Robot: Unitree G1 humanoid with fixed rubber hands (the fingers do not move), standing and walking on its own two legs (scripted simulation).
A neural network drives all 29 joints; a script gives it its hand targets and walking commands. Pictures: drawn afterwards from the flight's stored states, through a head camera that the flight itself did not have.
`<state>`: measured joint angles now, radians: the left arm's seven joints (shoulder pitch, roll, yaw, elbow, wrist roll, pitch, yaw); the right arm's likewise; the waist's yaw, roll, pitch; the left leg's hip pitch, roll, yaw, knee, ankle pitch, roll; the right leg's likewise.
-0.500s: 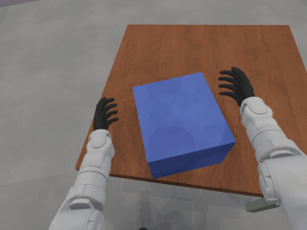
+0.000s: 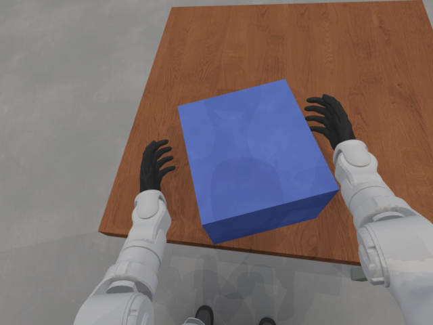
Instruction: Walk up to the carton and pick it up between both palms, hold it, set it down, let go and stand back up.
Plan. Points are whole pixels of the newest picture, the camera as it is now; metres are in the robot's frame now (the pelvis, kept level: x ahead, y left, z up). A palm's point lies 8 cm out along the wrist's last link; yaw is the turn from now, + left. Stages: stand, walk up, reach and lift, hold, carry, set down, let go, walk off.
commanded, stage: reach and lift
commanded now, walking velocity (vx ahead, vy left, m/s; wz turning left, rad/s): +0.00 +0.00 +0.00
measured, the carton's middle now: (248, 164) +0.44 +0.03 -0.03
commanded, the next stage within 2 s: none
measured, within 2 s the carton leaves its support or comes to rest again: neither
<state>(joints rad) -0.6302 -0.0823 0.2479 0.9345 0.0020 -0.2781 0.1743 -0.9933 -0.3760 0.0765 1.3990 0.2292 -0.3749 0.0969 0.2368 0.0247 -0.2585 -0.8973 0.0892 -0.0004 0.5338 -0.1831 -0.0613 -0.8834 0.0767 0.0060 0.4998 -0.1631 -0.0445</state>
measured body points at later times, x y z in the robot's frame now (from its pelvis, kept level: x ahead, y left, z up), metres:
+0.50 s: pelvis +0.00 -0.01 +0.01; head +0.15 -0.02 +0.43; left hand +0.37 +0.19 -0.01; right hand +0.49 -0.10 +0.00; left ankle +0.00 +0.16 -0.72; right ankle +0.01 -0.09 -0.72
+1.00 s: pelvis +0.01 -0.01 +0.01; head +0.15 -0.02 +0.44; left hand +0.37 +0.19 -0.01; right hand +0.48 -0.10 +0.00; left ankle +0.00 +0.15 -0.72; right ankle +0.01 -0.09 -0.72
